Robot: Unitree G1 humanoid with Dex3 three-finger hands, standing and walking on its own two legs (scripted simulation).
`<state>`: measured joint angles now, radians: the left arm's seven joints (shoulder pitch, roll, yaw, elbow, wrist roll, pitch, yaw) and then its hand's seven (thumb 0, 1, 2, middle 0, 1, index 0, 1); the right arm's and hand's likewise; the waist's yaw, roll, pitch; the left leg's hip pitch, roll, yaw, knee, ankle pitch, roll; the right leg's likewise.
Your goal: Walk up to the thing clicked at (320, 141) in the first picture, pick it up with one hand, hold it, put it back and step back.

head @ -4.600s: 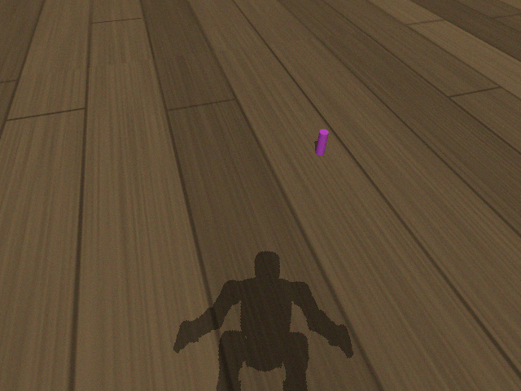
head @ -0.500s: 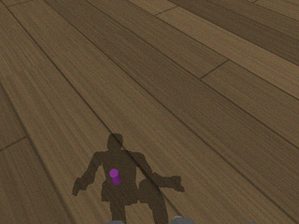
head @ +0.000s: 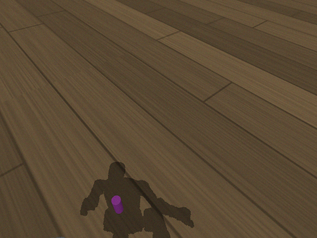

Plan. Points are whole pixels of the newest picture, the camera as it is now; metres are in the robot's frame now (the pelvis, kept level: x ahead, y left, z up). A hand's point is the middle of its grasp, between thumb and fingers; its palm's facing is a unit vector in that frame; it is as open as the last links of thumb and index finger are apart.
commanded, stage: walk up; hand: left
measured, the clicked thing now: (117, 204) +0.44 +0.22 -0.70
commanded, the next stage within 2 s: stand in 0.76 s
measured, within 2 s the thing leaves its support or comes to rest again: neither
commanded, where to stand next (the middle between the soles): +0.10 -0.02 m, yaw +2 degrees
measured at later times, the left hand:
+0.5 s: hand out of the picture +0.08 +0.25 -0.15, palm faces +0.02 -0.94 -0.33, open 7.4 cm
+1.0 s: hand out of the picture +0.12 +0.26 -0.15, palm faces +0.00 -0.94 -0.33, open 7.4 cm
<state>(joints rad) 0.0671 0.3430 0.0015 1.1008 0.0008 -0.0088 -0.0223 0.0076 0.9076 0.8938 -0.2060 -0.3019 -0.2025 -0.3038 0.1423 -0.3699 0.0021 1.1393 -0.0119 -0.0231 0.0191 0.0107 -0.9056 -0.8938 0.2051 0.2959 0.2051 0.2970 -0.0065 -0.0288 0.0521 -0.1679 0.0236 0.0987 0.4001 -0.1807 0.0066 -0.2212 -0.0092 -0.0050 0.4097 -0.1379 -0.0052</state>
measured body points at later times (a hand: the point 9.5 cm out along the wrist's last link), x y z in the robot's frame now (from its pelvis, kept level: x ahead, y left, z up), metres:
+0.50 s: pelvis +0.02 +0.00 +0.01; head +0.03 +0.00 +0.46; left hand +0.08 +0.30 -0.13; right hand +0.12 -0.29 -0.13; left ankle +0.03 +0.11 -0.74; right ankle +0.06 -0.12 -0.74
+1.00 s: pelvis +0.04 +0.01 +0.01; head +0.04 +0.01 +0.46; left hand +0.12 +0.30 -0.13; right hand +0.12 -0.29 -0.13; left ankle +0.03 +0.12 -0.74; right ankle +0.06 -0.12 -0.74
